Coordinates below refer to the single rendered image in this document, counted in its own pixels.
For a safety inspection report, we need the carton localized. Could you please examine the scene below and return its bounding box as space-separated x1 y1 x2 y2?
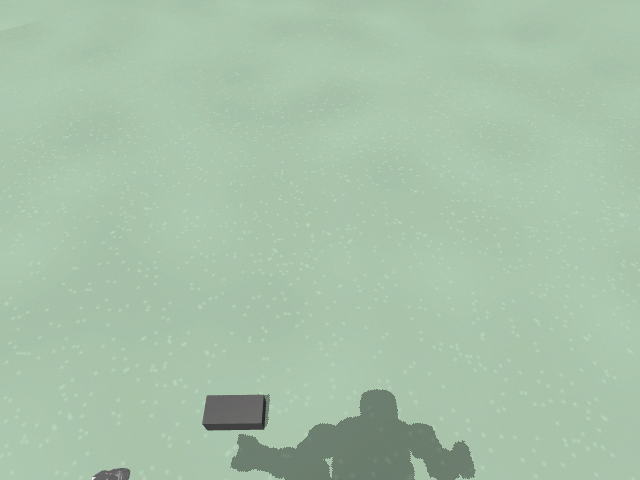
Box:
202 395 266 430

